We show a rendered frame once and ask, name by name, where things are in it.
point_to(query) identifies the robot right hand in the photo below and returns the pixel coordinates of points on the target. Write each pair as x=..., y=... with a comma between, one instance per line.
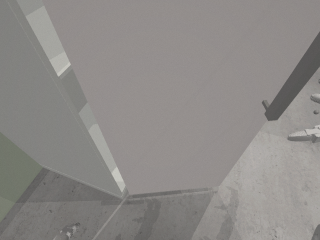
x=308, y=134

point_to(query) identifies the handle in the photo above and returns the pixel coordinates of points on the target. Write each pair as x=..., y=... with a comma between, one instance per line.
x=302, y=73

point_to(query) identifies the fridge door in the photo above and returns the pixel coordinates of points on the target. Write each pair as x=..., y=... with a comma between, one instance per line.
x=176, y=86

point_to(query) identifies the robot left hand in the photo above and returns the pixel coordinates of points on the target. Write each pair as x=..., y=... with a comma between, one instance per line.
x=68, y=231

